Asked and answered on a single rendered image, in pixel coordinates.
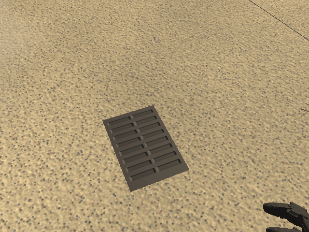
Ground robot right hand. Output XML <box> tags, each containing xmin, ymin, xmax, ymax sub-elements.
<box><xmin>263</xmin><ymin>202</ymin><xmax>309</xmax><ymax>232</ymax></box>

